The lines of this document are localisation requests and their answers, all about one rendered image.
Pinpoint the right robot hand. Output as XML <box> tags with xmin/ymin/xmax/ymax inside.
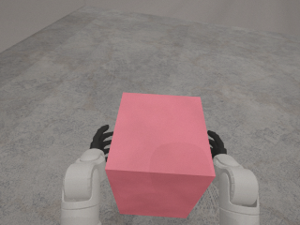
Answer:
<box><xmin>207</xmin><ymin>130</ymin><xmax>227</xmax><ymax>160</ymax></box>

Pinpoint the carton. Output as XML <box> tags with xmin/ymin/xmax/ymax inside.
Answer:
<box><xmin>105</xmin><ymin>92</ymin><xmax>216</xmax><ymax>218</ymax></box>

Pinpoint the left robot hand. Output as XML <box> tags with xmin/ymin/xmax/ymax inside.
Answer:
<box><xmin>89</xmin><ymin>125</ymin><xmax>113</xmax><ymax>162</ymax></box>

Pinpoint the robot right forearm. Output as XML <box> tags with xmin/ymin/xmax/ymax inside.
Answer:
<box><xmin>212</xmin><ymin>154</ymin><xmax>260</xmax><ymax>225</ymax></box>

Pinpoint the robot left forearm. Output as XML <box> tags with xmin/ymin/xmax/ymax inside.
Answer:
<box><xmin>60</xmin><ymin>148</ymin><xmax>107</xmax><ymax>225</ymax></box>

